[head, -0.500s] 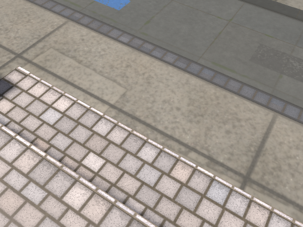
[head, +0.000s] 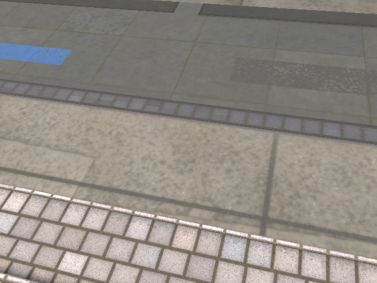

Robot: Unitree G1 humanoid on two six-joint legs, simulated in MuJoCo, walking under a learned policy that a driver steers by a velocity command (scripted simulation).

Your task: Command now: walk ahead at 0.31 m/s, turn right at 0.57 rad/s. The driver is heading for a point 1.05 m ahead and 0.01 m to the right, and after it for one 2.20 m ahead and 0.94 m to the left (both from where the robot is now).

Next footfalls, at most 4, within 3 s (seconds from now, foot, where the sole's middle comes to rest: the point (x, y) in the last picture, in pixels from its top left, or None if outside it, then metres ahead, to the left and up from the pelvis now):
0.28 left None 0.21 0.13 -0.79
0.96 right None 0.56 -0.24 -0.92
1.54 left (224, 226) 0.81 -0.05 -0.92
1.92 right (251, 187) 1.10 -0.20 -1.06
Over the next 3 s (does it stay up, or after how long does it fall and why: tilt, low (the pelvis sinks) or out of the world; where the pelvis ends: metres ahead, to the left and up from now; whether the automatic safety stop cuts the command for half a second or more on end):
stays up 1.11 -0.14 -0.28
